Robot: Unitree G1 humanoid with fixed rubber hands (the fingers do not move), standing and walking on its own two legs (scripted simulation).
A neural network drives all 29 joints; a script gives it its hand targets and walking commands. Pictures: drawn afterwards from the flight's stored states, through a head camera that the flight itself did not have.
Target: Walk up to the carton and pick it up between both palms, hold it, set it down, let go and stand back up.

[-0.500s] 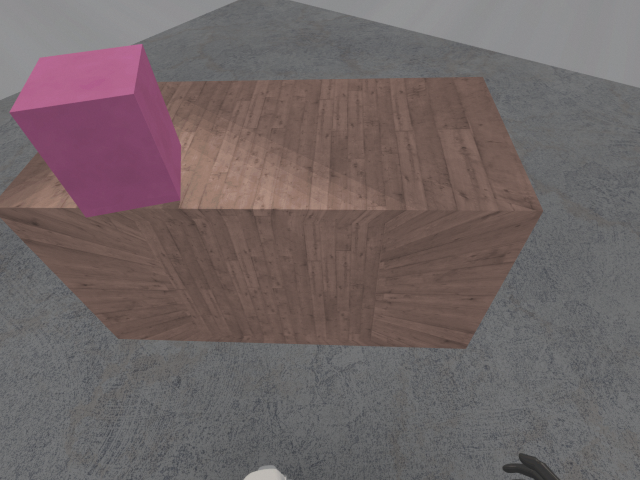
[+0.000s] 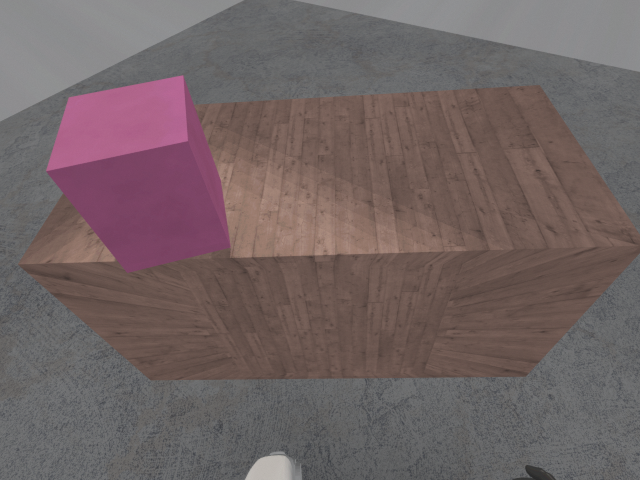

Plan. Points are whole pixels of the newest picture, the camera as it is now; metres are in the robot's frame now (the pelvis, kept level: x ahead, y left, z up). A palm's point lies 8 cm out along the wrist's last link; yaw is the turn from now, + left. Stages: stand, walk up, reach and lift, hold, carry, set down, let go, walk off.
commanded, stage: walk up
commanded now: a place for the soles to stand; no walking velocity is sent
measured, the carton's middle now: (154, 176) +0.63 +0.33 +0.02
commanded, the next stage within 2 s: none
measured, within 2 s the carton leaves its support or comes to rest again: neither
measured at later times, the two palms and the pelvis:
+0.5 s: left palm (33, 452) +0.20 +0.43 -0.09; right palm (423, 469) +0.17 -0.10 -0.12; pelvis +0.09 +0.17 +0.00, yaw -2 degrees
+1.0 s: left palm out of the picture +0.23 +0.59 -0.08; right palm (295, 457) +0.19 +0.07 -0.12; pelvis +0.12 +0.34 +0.00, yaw -3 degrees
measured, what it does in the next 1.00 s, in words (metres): steps to the left: left foot, then right foot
